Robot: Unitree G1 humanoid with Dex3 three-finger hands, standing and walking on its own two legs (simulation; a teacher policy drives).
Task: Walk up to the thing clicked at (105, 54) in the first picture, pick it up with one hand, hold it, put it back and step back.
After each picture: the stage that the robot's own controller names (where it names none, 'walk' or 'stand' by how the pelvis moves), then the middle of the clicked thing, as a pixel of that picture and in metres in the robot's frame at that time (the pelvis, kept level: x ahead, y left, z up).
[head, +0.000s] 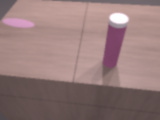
stand; (113, 43) +0.55 -0.10 +0.04
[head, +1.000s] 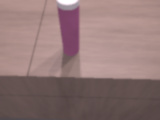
walk; (69, 28) +0.52 +0.10 +0.07
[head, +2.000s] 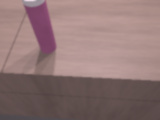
stand; (41, 25) +0.52 +0.20 +0.08
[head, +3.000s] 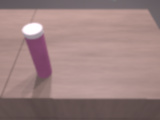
stand; (39, 53) +0.49 +0.21 +0.03
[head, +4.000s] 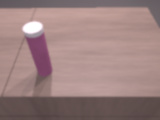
stand; (39, 52) +0.49 +0.21 +0.03
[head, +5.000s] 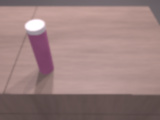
stand; (41, 49) +0.50 +0.21 +0.03
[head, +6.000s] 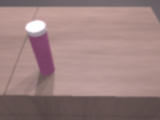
stand; (42, 51) +0.50 +0.20 +0.03
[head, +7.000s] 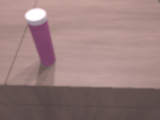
rise first; (42, 40) +0.52 +0.20 +0.04
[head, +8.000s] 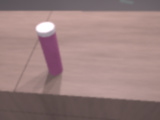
go down; (51, 51) +0.51 +0.20 +0.04
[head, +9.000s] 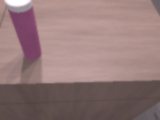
go down; (27, 31) +0.51 +0.19 +0.07
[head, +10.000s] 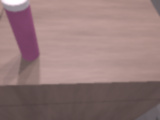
approach; (24, 31) +0.50 +0.19 +0.09
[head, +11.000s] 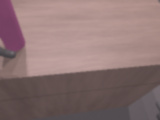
close in; (3, 17) +0.51 +0.21 +0.12
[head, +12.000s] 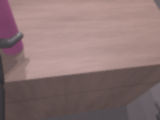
lift; (0, 18) +0.51 +0.21 +0.12
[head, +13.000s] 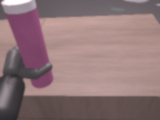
lift; (32, 47) +0.34 +0.16 +0.24
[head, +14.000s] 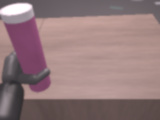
hold; (30, 53) +0.33 +0.17 +0.22
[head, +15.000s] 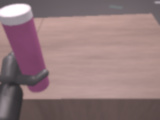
hold; (28, 54) +0.33 +0.17 +0.21
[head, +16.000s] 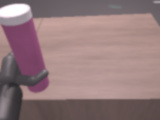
hold; (28, 54) +0.33 +0.17 +0.22
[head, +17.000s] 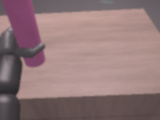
crouch; (25, 28) +0.41 +0.18 +0.23
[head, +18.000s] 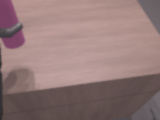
lower; (1, 8) +0.52 +0.20 +0.19
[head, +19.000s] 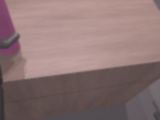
lower; out of the picture +0.51 +0.21 +0.12
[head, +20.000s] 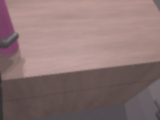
lower; out of the picture +0.51 +0.21 +0.12
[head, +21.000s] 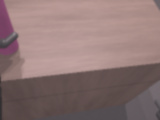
lower; out of the picture +0.51 +0.21 +0.12
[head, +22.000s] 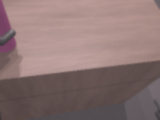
lower; out of the picture +0.52 +0.22 +0.12
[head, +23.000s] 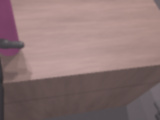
open; (1, 19) +0.51 +0.20 +0.12
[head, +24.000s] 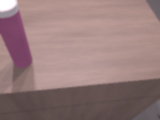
sink last; (14, 37) +0.48 +0.20 +0.09
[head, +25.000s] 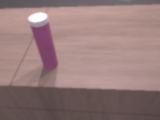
stand; (45, 44) +0.52 +0.22 +0.08
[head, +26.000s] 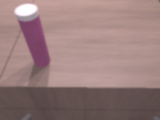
stand; (35, 39) +0.49 +0.21 +0.10
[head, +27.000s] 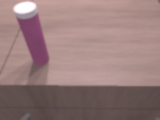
stand; (34, 37) +0.50 +0.22 +0.10
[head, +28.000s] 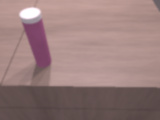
stand; (38, 41) +0.51 +0.21 +0.08
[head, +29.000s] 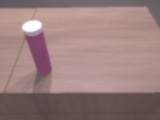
stand; (39, 50) +0.51 +0.22 +0.03
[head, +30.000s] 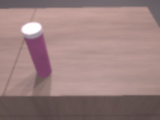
stand; (38, 53) +0.49 +0.21 +0.03
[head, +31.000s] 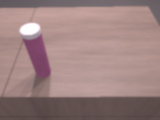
stand; (37, 53) +0.48 +0.22 +0.03
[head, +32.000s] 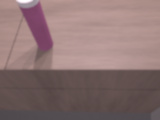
walk; (37, 24) +0.55 +0.22 +0.05
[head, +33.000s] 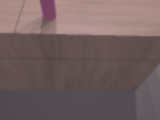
walk; out of the picture +0.75 +0.20 +0.05
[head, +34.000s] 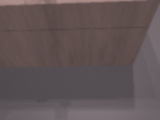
walk; out of the picture +1.03 +0.29 +0.06
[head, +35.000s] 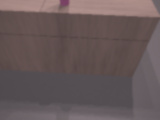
stand; out of the picture +1.11 +0.19 +0.04
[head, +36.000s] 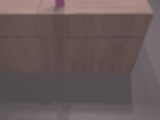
stand; out of the picture +1.13 +0.21 +0.03
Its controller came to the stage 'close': yes
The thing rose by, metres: 0.20
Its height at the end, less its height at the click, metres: +0.00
